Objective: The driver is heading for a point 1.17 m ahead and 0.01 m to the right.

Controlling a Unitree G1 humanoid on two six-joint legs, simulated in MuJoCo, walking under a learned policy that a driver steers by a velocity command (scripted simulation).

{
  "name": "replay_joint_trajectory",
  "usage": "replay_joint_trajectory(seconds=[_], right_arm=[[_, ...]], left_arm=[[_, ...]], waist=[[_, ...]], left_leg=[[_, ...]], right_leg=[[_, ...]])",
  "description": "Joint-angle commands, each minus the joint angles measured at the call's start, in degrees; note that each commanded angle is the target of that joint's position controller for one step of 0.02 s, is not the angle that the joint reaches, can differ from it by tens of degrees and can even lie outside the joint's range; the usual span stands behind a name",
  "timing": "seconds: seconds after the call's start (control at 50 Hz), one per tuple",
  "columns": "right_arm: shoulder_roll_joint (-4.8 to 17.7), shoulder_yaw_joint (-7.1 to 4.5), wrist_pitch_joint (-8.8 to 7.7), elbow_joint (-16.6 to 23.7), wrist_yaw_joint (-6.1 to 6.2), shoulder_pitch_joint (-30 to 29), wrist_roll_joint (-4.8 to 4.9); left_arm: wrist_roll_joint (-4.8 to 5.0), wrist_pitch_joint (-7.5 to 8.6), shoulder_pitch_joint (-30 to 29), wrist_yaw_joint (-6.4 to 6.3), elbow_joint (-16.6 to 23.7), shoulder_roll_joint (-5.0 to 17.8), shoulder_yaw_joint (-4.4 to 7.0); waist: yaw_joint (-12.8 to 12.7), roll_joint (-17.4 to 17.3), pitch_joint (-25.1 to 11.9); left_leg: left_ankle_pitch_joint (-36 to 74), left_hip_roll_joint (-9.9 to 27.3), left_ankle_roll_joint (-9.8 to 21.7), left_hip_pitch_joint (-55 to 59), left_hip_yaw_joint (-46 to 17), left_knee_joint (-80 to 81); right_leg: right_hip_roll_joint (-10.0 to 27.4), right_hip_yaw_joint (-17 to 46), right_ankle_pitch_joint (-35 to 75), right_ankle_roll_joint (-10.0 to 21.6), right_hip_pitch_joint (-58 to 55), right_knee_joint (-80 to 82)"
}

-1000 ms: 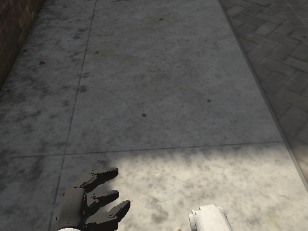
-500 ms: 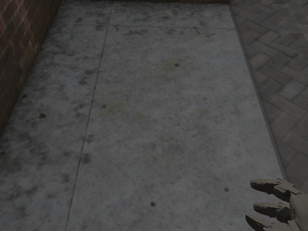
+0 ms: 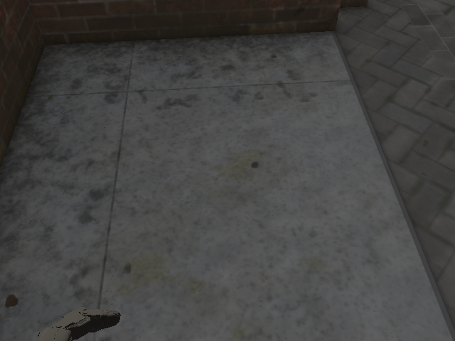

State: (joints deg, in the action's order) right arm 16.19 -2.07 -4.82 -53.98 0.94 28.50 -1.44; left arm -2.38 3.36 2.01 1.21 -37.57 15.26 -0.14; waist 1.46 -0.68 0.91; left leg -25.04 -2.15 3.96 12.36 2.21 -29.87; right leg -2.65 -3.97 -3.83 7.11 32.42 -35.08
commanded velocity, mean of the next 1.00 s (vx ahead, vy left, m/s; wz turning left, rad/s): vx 0.99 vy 0.00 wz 0.00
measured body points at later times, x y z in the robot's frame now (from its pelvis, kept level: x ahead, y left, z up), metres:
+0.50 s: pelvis +0.51 +0.03 +0.01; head +0.54 +0.03 +0.45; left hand +0.48 +0.30 -0.13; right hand +0.69 -0.22 -0.09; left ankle +0.62 +0.11 -0.70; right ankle +0.24 -0.08 -0.58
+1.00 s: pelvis +1.01 -0.01 +0.02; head +1.04 -0.01 +0.47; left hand +1.13 +0.26 -0.09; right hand +1.05 -0.28 -0.11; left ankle +0.83 +0.12 -0.57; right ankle +1.08 -0.08 -0.70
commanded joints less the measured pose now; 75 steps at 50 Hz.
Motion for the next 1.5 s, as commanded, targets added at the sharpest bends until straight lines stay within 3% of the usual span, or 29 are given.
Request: replay_joint_trajectory(seconds=[0.02, 0.08, 0.18, 0.32, 0.38, 0.42, 0.44, 0.46, 0.48, 0.52, 0.58, 0.76, 0.82, 0.88, 0.9, 0.92, 0.94, 0.98, 1.04, 1.06, 1.1, 1.2, 1.28, 1.3, 1.32, 1.34, 1.38, 1.44, 1.5], right_arm=[[2.48, -0.22, -1.62, 8.40, -1.31, 6.07, 2.04], [4.34, 0.18, -1.59, 11.66, -1.59, -11.64, -0.22], [1.34, 2.06, 1.60, 17.71, -3.13, -20.02, -1.39], [1.99, 2.82, 0.36, 20.72, -4.30, -32.66, 0.29], [4.81, 1.50, 0.31, 19.54, -2.89, -27.73, -0.56], [9.01, -0.82, 0.58, 12.79, -1.09, -5.31, -0.57], [14.02, -2.54, 0.84, 10.85, 0.05, 4.87, -1.34], [17.83, -3.84, 0.82, 11.28, -0.45, 1.73, -1.70], [13.66, -3.84, 1.22, 12.37, -1.25, -2.87, -0.86], [7.45, -2.67, 0.05, 9.50, -1.35, -6.25, -0.87], [2.49, -0.97, -1.08, 6.64, -0.93, -6.54, -0.43], [7.71, -2.03, -3.66, 3.84, -2.11, -1.14, 2.37], [10.54, -2.27, -2.70, 2.27, -1.42, 1.43, 1.31], [12.48, -2.63, -0.24, 2.09, 0.50, -1.46, -1.01], [5.34, -1.09, -0.51, 4.63, -0.21, 0.95, -0.21], [1.94, -0.33, -1.63, 6.51, -1.35, 6.21, 2.51], [5.65, -0.82, -1.72, 7.44, -0.50, -2.02, 1.85], [3.82, -0.03, -1.77, 8.82, -0.43, -9.40, 1.03], [0.97, 0.45, 1.07, 8.93, -1.42, -8.34, -0.35], [1.73, -0.16, 0.28, 10.13, -1.08, -10.72, 4.28], [1.62, 0.58, -0.71, 12.17, -1.24, -15.57, 2.65], [2.68, 0.67, -1.67, 15.08, -2.89, -26.21, 1.12], [8.22, -1.60, -2.11, 11.13, -1.27, -13.98, -0.13], [10.73, -1.76, -1.85, 9.93, -0.94, -8.91, -1.26], [11.18, -0.57, -1.27, 10.39, -0.88, -11.44, -3.72], [7.12, -0.40, -0.78, 9.92, -1.50, -8.36, -2.53], [5.02, 0.03, -0.15, 11.73, -1.23, -19.38, 0.63], [4.59, 0.86, 0.81, 9.58, -0.60, -23.89, -0.38], [5.94, 0.32, 1.44, 8.81, -0.77, -25.54, -0.63]], left_arm=[[-0.89, -0.57, 27.59, -1.39, -5.27, 16.34, 5.98], [-0.09, 0.91, 19.63, -0.57, -7.26, 6.63, 4.60], [1.59, 3.49, 21.77, -0.64, -10.98, 5.00, 3.41], [3.19, 5.12, 27.59, -0.20, -13.05, 9.05, 4.23], [1.36, 3.74, 29.52, -1.37, -14.43, 11.87, 4.47], [-0.33, 1.93, 26.12, -2.69, -14.33, 13.40, 4.88], [-0.80, 1.93, 26.30, -2.64, -12.59, 8.95, 3.96], [3.43, 2.94, 32.96, -0.96, -9.73, 1.54, 2.40], [2.51, 3.39, 26.84, -1.48, -9.30, 6.72, 3.05], [1.74, 3.59, 16.17, -1.24, -6.50, 5.41, 2.39], [-0.09, 0.98, 15.28, 0.48, -4.93, 2.10, 1.40], [1.17, 0.83, -5.15, 2.48, 2.42, 2.57, -0.18], [0.33, 0.90, -4.21, 1.42, 2.20, 4.82, 0.76], [-0.25, 0.68, 23.89, -0.88, -5.68, 10.62, 3.82], [-1.43, 0.59, 30.63, -1.98, -6.87, 16.69, 5.68], [-0.87, 0.38, 28.51, -1.38, -6.76, 18.68, 6.48], [-0.11, 0.54, 22.39, -0.85, -6.20, 14.05, 6.06], [0.13, 1.96, 18.02, -0.70, -8.13, 7.40, 4.41], [1.59, 3.24, 18.11, -0.54, -10.93, 2.29, 2.31], [2.51, 4.31, 12.12, 0.15, -9.48, 1.64, 1.98], [3.23, 4.62, 9.14, -0.44, -9.22, 4.22, 2.47], [3.43, 3.98, 16.11, -2.54, -12.16, 10.21, 3.88], [2.65, 2.01, 12.48, -3.37, -11.97, 10.00, 4.41], [1.07, 1.43, 13.47, -3.34, -10.82, 7.96, 3.65], [1.11, 1.06, 27.27, -2.04, -13.14, -1.56, 0.95], [2.77, 0.98, 30.61, -0.87, -16.01, 2.70, 1.17], [3.16, 0.68, 15.51, -1.19, -13.08, 8.58, 2.64], [0.46, -2.31, 11.29, -3.08, -11.02, 6.11, 2.02], [0.98, -3.56, 11.59, -4.15, -11.12, 3.48, 1.26]], waist=[[-5.94, 23.67, -23.30], [-4.17, -0.99, -2.36], [0.83, 1.78, 5.96], [-3.42, 0.60, 7.34], [-0.37, 5.54, -0.10], [10.51, 7.00, -10.70], [12.74, 1.79, -18.20], [4.14, -22.09, -27.72], [5.64, -10.09, -23.92], [3.14, 2.57, -7.32], [-2.67, 0.03, -1.16], [-0.55, 0.92, 8.41], [-1.20, -2.20, 3.57], [-15.12, -5.50, -11.39], [-13.72, 5.36, -19.28], [-7.80, 20.92, -28.31], [-7.85, 9.72, -19.10], [-4.43, -1.77, -4.82], [0.53, 0.78, -1.12], [1.68, 6.81, -0.67], [2.02, 4.67, 1.02], [-2.42, 5.38, -1.58], [5.76, 3.39, -7.58], [6.55, -2.12, -13.52], [-1.96, -20.13, -21.34], [0.90, -13.97, -31.54], [0.60, -1.12, -17.32], [-2.80, -3.79, -10.09], [-4.05, -4.28, -10.56]], left_leg=[[-3.82, -6.67, 2.73, -49.39, -10.13, -60.92], [7.72, 4.11, 3.79, -53.97, -8.67, -53.33], [11.57, 9.68, -0.03, -55.44, -5.32, -38.59], [39.40, 6.09, 1.89, -41.40, 3.12, -4.25], [26.23, -0.41, 3.90, -35.35, 5.72, -2.70], [17.61, -1.11, 5.66, -13.51, 3.30, -2.46], [3.11, 10.34, 7.02, 0.63, -9.29, -6.75], [-9.89, 25.64, 16.04, 14.95, -47.19, 6.81], [-8.42, 23.01, 15.41, 12.72, -50.93, 12.58], [6.10, 19.17, 12.40, -5.80, -32.32, 13.48], [7.85, 14.02, 9.41, -21.98, -21.32, 18.60], [34.02, 9.95, 6.89, -23.74, -3.08, 33.93], [65.22, 11.65, 4.97, -8.11, -0.64, 23.50], [70.37, 11.20, 2.80, -14.43, 1.28, -16.49], [40.08, 5.36, 2.38, -30.20, 1.42, -40.78], [-1.15, -4.56, 1.06, -46.92, -6.20, -58.60], [2.98, 0.02, 2.27, -54.33, -8.59, -60.26], [6.68, 4.03, 1.21, -51.75, -7.00, -52.09], [4.54, 5.36, -0.99, -42.80, -5.95, -41.08], [4.33, 7.18, -1.61, -46.32, -7.27, -39.62], [11.02, 6.94, -3.14, -45.64, -4.10, -25.61], [39.91, 1.63, -3.08, -32.49, -2.01, 1.12], [41.71, 0.75, -0.32, -19.12, -2.96, 6.46], [67.11, 8.78, 0.94, -7.83, -10.10, 0.62], [93.24, 23.52, 14.46, 9.09, -28.19, -2.88], [81.75, 24.12, 18.23, 12.60, -35.19, 0.75], [55.38, 17.78, 13.14, -4.49, -24.05, 6.37], [47.43, 14.43, 9.73, -24.66, -19.34, 11.17], [40.23, 12.63, 8.80, -31.12, -15.22, 12.26]], right_leg=[[23.14, 57.56, -27.20, 10.00, -55.48, 16.67], [16.60, 33.99, -20.07, 7.97, -31.65, 20.64], [10.90, 19.23, -13.18, 6.23, -15.42, 30.74], [9.45, 5.50, 21.66, 2.80, -25.99, 37.60], [12.13, 4.05, 54.81, 1.07, -40.13, 21.42], [11.76, 2.43, 55.23, -0.37, -35.09, -6.96], [8.45, 2.37, 34.76, 0.03, -23.02, -28.73], [-4.43, 6.29, -19.32, -3.16, -0.98, -53.53], [-1.23, 10.43, -17.96, -1.11, 7.70, -56.07], [4.29, 9.49, -12.50, -0.72, 9.37, -48.17], [7.45, 9.99, -13.80, -1.92, 3.79, -40.01], [7.49, -0.35, 17.20, -2.12, -4.50, -0.21], [1.95, -3.98, 8.51, 0.21, -6.79, 2.62], [0.83, -0.06, -6.70, 3.13, -35.76, 1.16], [15.53, 18.71, -23.80, 5.73, -50.40, 1.47], [26.68, 54.37, -32.34, 12.56, -59.78, 16.28], [23.44, 49.06, -21.88, 11.05, -54.98, 17.90], [19.83, 28.03, 14.39, 8.79, -35.45, 15.86], [15.13, 14.51, 35.17, 5.03, -21.51, 19.93], [15.69, 13.65, 36.11, 6.58, -21.84, 19.89], [12.10, 8.02, 37.36, 5.74, -16.82, 21.77], [9.24, 5.75, 24.18, 2.15, -19.24, 21.61], [7.20, 5.05, 31.28, -4.15, -28.35, 2.17], [4.03, 4.20, 13.01, -6.17, -22.01, -12.03], [-3.34, 6.78, -33.20, -9.62, -5.07, -34.48], [-2.53, 14.68, -35.64, -9.66, -3.03, -40.75], [3.33, 10.18, -27.06, -10.20, 0.24, -36.16], [5.73, 9.01, -22.63, -11.65, -9.95, -26.13], [5.41, 7.30, -23.25, -11.56, -16.29, -14.58]])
